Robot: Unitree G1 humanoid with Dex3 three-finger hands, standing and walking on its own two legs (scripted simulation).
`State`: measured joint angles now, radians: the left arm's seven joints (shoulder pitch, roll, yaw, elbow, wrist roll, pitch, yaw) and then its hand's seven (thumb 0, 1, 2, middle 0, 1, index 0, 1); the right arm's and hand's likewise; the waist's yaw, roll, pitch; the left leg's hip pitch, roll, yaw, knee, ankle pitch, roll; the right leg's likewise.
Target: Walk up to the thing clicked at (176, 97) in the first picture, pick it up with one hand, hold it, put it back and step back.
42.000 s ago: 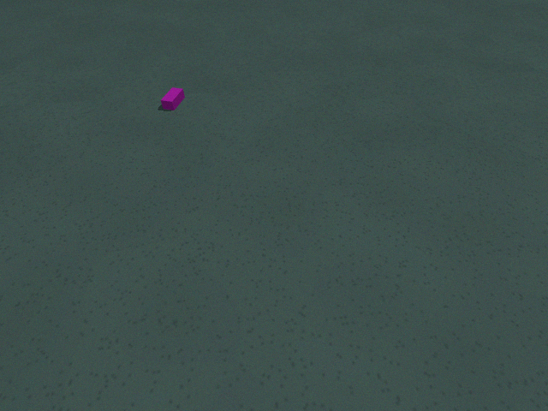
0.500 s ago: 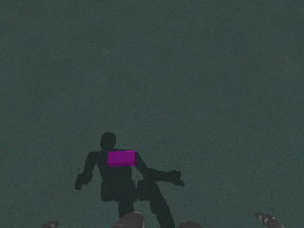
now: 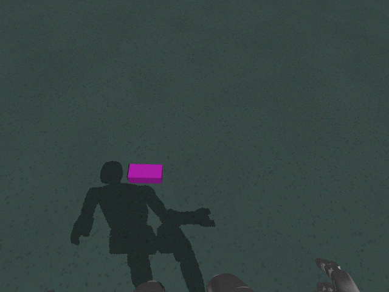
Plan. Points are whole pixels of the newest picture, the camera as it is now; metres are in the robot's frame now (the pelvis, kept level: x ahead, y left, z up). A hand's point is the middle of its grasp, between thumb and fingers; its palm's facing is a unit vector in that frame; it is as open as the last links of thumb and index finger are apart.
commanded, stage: step back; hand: left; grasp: from above
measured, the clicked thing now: (145, 173) +0.73 +0.21 -0.73
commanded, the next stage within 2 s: none
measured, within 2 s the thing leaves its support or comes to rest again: neither
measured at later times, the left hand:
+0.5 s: hand out of the picture -0.03 +0.24 -0.14, palm faces +0.03 -0.91 -0.41, open 7.4 cm
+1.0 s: hand out of the picture -0.30 +0.17 -0.16, palm faces +0.00 -0.92 -0.39, open 7.4 cm
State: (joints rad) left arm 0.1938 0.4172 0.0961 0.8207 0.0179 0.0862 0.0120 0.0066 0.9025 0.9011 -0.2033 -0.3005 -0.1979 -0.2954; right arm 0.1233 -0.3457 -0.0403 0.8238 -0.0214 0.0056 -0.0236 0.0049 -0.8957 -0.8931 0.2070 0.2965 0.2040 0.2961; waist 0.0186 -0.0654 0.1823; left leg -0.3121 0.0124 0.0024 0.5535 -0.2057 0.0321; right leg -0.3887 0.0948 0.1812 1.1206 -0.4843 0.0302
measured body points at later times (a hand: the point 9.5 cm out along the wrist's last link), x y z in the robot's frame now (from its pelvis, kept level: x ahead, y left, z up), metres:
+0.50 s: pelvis -0.17 -0.04 -0.02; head -0.12 -0.03 +0.43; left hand -0.04 +0.28 -0.12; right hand -0.12 -0.36 -0.13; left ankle -0.20 +0.07 -0.74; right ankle -0.09 -0.16 -0.73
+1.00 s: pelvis -0.33 -0.10 -0.01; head -0.31 -0.11 +0.43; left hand -0.30 +0.22 -0.13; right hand -0.21 -0.43 -0.12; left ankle -0.24 +0.05 -0.70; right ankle -0.36 -0.23 -0.73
